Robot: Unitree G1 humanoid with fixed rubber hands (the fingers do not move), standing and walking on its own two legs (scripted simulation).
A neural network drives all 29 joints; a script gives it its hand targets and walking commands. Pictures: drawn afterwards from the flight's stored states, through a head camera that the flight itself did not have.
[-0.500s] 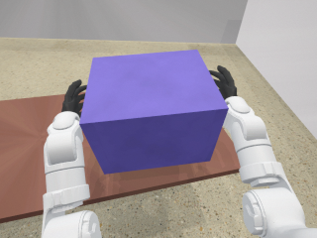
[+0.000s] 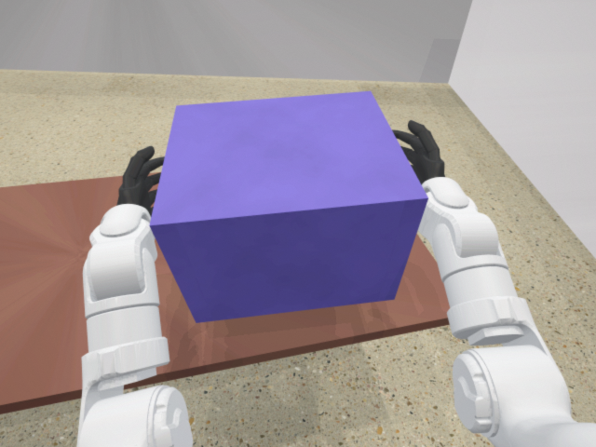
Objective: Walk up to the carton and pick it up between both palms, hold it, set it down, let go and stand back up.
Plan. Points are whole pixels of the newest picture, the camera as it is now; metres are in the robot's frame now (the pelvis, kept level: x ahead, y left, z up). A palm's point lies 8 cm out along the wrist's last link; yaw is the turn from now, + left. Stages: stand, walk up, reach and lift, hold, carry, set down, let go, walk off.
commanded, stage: hold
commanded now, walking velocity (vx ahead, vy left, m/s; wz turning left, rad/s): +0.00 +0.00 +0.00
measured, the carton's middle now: (286, 203) +0.39 +0.00 +0.17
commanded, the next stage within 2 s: set down in 1.86 s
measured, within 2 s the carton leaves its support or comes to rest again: neither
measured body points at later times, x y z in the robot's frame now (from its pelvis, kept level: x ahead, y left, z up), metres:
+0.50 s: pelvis +0.00 +0.00 +0.00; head -0.05 +0.02 +0.45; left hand +0.37 +0.19 +0.19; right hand +0.38 -0.18 +0.21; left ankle +0.02 +0.11 -0.75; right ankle +0.01 -0.11 -0.75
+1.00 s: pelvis +0.00 +0.00 +0.00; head -0.05 +0.02 +0.45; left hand +0.37 +0.19 +0.19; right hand +0.38 -0.18 +0.21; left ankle +0.02 +0.11 -0.75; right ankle +0.01 -0.11 -0.75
